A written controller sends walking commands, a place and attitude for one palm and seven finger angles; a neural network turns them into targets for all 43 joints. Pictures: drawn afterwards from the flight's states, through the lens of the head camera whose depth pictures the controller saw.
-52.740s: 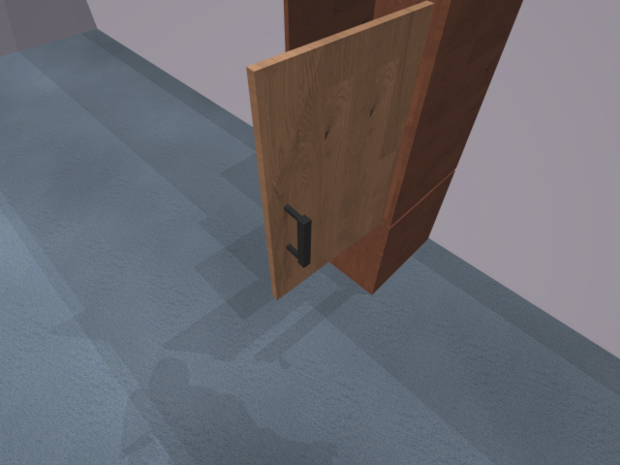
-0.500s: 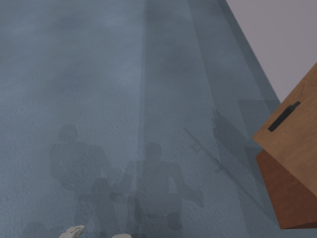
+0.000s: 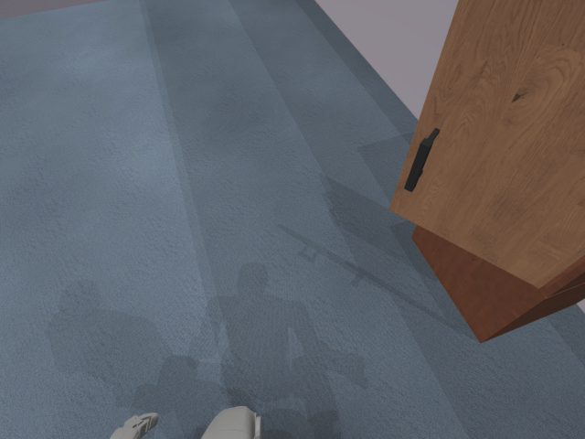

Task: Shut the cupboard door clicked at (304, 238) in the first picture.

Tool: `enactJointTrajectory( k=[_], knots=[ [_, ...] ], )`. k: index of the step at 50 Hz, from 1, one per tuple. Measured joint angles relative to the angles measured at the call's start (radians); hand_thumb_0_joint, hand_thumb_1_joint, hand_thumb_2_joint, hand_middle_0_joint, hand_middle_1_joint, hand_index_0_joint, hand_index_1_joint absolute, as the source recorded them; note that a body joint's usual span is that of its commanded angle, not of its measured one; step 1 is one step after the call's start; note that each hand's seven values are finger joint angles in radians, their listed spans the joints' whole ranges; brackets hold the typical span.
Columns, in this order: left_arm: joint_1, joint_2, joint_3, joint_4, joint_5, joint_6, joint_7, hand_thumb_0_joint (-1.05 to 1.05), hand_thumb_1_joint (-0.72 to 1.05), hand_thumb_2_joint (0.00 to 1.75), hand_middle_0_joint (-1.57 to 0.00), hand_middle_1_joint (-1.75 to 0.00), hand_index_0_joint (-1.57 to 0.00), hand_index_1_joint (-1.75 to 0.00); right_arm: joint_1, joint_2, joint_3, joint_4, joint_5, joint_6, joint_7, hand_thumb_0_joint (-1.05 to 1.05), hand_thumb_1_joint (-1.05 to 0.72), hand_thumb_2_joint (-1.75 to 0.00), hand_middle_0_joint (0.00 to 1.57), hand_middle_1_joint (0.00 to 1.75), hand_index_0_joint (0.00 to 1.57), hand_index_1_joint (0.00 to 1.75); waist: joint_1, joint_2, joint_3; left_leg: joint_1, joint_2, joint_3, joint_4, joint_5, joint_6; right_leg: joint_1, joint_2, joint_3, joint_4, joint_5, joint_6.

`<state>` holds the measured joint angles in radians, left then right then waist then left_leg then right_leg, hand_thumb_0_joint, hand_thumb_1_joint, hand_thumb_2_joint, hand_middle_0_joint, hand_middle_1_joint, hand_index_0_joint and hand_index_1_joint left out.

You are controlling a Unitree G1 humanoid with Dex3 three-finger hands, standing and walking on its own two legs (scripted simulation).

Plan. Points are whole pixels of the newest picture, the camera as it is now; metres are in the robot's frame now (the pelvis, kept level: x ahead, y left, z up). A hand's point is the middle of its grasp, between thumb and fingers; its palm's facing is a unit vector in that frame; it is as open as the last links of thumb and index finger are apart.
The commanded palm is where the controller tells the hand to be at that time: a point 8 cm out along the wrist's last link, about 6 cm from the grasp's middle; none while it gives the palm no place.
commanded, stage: turn to face it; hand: left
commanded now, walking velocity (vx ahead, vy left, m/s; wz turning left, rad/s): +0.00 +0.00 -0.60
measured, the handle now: (422, 161) +0.66 -0.24 -0.09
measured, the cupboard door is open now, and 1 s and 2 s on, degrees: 34 34 34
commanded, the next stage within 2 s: take the last steps up to it in 0.94 s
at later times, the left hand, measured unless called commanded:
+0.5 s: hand (190, 396) +0.19 +0.18 -0.15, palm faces -0.29 -0.93 -0.23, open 7.4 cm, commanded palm none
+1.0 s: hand (219, 391) +0.20 +0.14 -0.17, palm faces -0.45 -0.88 -0.18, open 7.4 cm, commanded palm none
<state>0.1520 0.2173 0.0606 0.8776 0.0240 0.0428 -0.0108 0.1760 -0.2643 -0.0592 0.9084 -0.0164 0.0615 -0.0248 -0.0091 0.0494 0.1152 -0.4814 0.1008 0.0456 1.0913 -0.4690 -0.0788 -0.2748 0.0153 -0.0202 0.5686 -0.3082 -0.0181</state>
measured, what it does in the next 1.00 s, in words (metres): steps on the spot, turning right: left foot, then right foot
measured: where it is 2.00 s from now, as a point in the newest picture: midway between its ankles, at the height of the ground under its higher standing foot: outside the picture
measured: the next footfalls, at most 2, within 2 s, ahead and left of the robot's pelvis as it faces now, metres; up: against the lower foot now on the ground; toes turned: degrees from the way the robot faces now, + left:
left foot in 0.20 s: +0.08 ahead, +0.13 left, +0.00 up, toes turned -3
right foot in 0.54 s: +0.01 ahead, -0.12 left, +0.00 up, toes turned -24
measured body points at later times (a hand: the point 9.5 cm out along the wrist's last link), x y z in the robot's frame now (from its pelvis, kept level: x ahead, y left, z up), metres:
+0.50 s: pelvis +0.02 +0.01 +0.01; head +0.07 +0.00 +0.45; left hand +0.20 +0.23 -0.13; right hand +0.00 -0.25 -0.13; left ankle +0.04 +0.14 -0.73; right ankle -0.03 -0.11 -0.70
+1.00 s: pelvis +0.05 +0.01 +0.00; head +0.09 +0.01 +0.45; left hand +0.23 +0.19 -0.16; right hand -0.01 -0.24 -0.13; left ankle +0.10 +0.10 -0.73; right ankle -0.04 -0.09 -0.69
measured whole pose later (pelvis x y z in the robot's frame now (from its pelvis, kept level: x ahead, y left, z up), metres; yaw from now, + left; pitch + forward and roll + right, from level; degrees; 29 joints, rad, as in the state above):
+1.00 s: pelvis +0.05 +0.01 +0.00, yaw -30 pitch +1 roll -1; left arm 0.19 0.22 0.07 0.95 0.02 0.07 -0.01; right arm 0.21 -0.17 -0.01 0.92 -0.03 0.01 -0.03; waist 0.01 -0.04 0.05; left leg -0.30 0.06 0.09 0.60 -0.32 0.02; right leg -0.38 0.04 0.04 0.88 -0.49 0.01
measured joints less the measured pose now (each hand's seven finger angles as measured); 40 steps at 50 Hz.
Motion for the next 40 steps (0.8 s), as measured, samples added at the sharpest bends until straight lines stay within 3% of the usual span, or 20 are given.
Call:
enactJointTrajectory(
  k=[4,7,9,11,13,15,17,24,27,28,30,33,36,40],
  knots=[
    [0.018,0.001,-0.003,0.009,0.005,0.008,0.000,0.01,0.91,0.90,-0.20,-0.29,-0.20,-0.30,-0.018,0.011,0.003,-0.025,0.002,-0.008,0.006,0.01,-0.91,-0.90,0.20,0.30,0.20,0.30,0.008,-0.031,-0.013,0.003,-0.026,-0.006,-0.107,0.043,-0.005,0.006,0.005,0.042,-0.032,0.019,0.004],
    [0.027,0.006,0.000,0.014,0.006,0.012,-0.003,0.01,0.91,0.90,-0.20,-0.29,-0.20,-0.30,-0.027,0.023,0.009,-0.041,0.006,-0.019,0.006,0.01,-0.91,-0.90,0.20,0.30,0.20,0.30,0.019,-0.056,-0.024,0.059,-0.047,-0.010,-0.277,0.066,0.001,-0.006,0.011,0.079,-0.020,0.014,0.014],
    [0.034,0.011,0.004,0.018,0.002,0.018,-0.004,0.01,0.91,0.90,-0.20,-0.29,-0.20,-0.30,-0.023,0.028,0.016,-0.051,0.007,-0.033,0.005,0.00,-0.91,-0.90,0.20,0.30,0.20,0.30,0.022,-0.065,-0.036,0.125,-0.055,-0.010,-0.445,0.147,0.009,-0.024,0.022,0.101,0.013,-0.004,0.027],
    [0.031,0.025,0.011,0.021,-0.006,0.029,-0.007,0.01,0.91,0.90,-0.20,-0.29,-0.20,-0.30,-0.020,0.040,0.025,-0.055,-0.001,-0.049,0.003,0.00,-0.91,-0.90,0.20,0.30,0.20,0.30,0.025,-0.087,-0.040,0.140,-0.056,0.010,-0.477,0.178,0.054,-0.068,0.026,0.115,0.115,-0.090,0.030],
    [0.023,0.037,0.018,0.026,-0.002,0.037,-0.012,0.01,0.91,0.90,-0.20,-0.29,-0.20,-0.30,-0.014,0.052,0.038,-0.057,-0.010,-0.055,0.001,0.00,-0.91,-0.90,0.20,0.30,0.20,0.30,0.030,-0.097,-0.033,0.153,-0.041,0.040,-0.470,0.156,0.082,-0.134,0.030,0.091,0.321,-0.191,0.041],
    [0.014,0.046,0.024,0.027,-0.001,0.040,-0.021,0.01,0.91,0.90,-0.20,-0.29,-0.20,-0.30,-0.001,0.061,0.046,-0.058,-0.015,-0.056,-0.002,0.00,-0.91,-0.90,0.20,0.30,0.20,0.30,0.028,-0.093,-0.028,0.179,-0.023,0.056,-0.500,0.160,0.087,-0.181,0.021,0.050,0.475,-0.202,0.054],
    [0.006,0.050,0.028,0.020,-0.002,0.042,-0.029,0.01,0.91,0.90,-0.20,-0.29,-0.20,-0.30,0.010,0.066,0.048,-0.053,-0.018,-0.054,-0.003,0.00,-0.91,-0.90,0.20,0.30,0.20,0.30,0.028,-0.083,-0.021,0.206,-0.004,0.074,-0.536,0.175,0.083,-0.197,0.004,0.016,0.523,-0.189,0.065],
    [-0.025,0.045,0.024,-0.001,-0.001,0.039,-0.039,0.01,0.91,0.90,-0.20,-0.29,-0.20,-0.30,0.038,0.049,0.031,-0.024,-0.018,-0.044,0.006,0.00,-0.90,-0.90,0.20,0.30,0.20,0.30,0.010,-0.033,-0.007,0.242,0.062,0.149,-0.538,0.159,0.054,-0.115,-0.033,-0.048,0.268,-0.139,0.058],
    [-0.030,0.045,0.015,-0.012,0.000,0.023,-0.040,0.01,0.91,0.90,-0.20,-0.29,-0.20,-0.30,0.057,0.029,0.018,-0.012,-0.013,-0.036,0.012,0.00,-0.90,-0.90,0.20,0.30,0.20,0.30,0.003,-0.020,-0.015,0.224,0.086,0.178,-0.459,0.111,0.030,-0.024,-0.032,-0.065,0.056,0.006,0.034],
    [-0.027,0.046,0.013,-0.014,0.002,0.010,-0.036,0.01,0.91,0.90,-0.20,-0.29,-0.20,-0.30,0.062,0.022,0.013,-0.008,-0.008,-0.030,0.014,0.00,-0.90,-0.90,0.20,0.30,0.20,0.30,0.004,-0.021,-0.023,0.200,0.086,0.174,-0.401,0.078,0.025,-0.009,-0.031,-0.057,0.021,-0.016,0.013],
    [-0.032,0.024,0.004,-0.006,0.001,-0.007,-0.021,0.01,0.91,0.90,-0.20,-0.29,-0.20,-0.30,0.046,-0.005,0.003,0.006,-0.003,-0.007,0.008,0.00,-0.91,-0.90,0.20,0.30,0.20,0.30,-0.003,0.013,-0.014,0.127,0.063,0.082,-0.219,-0.038,0.018,-0.030,-0.011,-0.050,0.061,-0.043,-0.007],
    [-0.019,0.002,-0.006,-0.001,-0.001,-0.010,-0.002,0.00,0.91,0.90,-0.20,-0.29,-0.20,-0.30,0.024,-0.016,-0.001,0.020,0.000,0.004,-0.003,0.01,-0.91,-0.90,0.20,0.30,0.20,0.30,-0.007,0.015,-0.010,0.034,0.008,0.010,-0.014,-0.033,0.009,-0.018,-0.004,-0.025,0.030,-0.011,-0.009],
    [-0.004,-0.008,-0.012,0.012,0.000,-0.004,0.006,0.00,0.91,0.90,-0.20,-0.29,-0.20,-0.30,0.019,-0.007,0.003,0.015,0.000,-0.002,0.002,0.01,-0.91,-0.90,0.20,0.30,0.20,0.30,-0.009,-0.003,-0.022,0.000,-0.012,-0.001,-0.006,0.028,0.001,0.003,-0.001,-0.004,-0.021,0.017,-0.011],
    [0.014,-0.015,-0.016,0.027,0.004,-0.002,0.005,0.00,0.91,0.90,-0.20,-0.29,-0.20,-0.30,0.018,0.017,0.010,0.010,0.001,-0.008,0.006,0.01,-0.91,-0.90,0.19,0.30,0.20,0.30,-0.001,-0.030,-0.041,0.022,-0.029,-0.007,-0.131,0.050,0.003,0.018,0.005,0.021,-0.053,0.030,-0.007]
  ],
)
